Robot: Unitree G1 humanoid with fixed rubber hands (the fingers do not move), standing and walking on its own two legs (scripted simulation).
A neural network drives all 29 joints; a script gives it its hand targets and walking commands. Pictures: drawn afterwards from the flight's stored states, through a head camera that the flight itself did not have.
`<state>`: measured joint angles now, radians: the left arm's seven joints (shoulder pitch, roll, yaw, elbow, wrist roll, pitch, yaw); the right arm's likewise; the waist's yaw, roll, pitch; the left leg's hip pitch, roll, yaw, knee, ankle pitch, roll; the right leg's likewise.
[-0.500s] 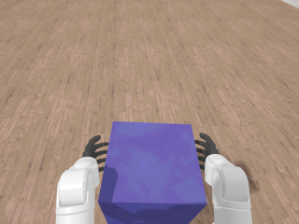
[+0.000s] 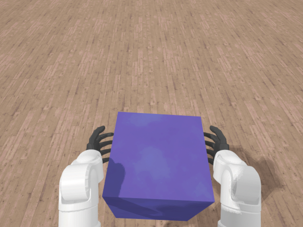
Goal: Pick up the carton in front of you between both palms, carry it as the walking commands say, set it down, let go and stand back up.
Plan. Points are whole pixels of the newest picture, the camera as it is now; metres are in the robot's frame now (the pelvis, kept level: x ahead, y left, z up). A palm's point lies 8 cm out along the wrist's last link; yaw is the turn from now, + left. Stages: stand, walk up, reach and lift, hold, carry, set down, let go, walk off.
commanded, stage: carry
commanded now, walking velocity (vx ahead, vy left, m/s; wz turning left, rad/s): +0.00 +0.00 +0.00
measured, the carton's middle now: (155, 170) +0.28 +0.00 -0.01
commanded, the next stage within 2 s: hold in 1.50 s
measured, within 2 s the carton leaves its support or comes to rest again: neither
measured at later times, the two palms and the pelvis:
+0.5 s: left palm (95, 121) +0.38 +0.16 +0.08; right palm (205, 119) +0.38 -0.13 +0.08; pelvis +0.11 +0.02 +0.00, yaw -1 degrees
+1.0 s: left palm (96, 136) +0.36 +0.16 +0.05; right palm (203, 134) +0.36 -0.13 +0.05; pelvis +0.09 +0.02 +0.00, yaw -1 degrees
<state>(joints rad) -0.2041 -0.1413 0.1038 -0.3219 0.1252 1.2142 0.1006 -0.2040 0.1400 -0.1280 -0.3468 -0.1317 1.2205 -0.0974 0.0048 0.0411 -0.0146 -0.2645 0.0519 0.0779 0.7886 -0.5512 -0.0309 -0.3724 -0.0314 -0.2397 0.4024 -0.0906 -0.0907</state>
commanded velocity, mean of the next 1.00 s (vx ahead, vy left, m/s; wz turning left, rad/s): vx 0.00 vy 0.00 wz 0.00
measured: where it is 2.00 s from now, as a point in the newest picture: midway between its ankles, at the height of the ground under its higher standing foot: outside the picture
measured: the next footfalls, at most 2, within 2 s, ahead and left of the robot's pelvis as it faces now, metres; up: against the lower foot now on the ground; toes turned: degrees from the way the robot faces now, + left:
left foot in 0.12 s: +0.09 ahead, +0.14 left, +0.00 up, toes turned -3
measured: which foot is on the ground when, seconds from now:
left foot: up 0.00-0.10, down 0.12-1.00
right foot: down 0.00-1.00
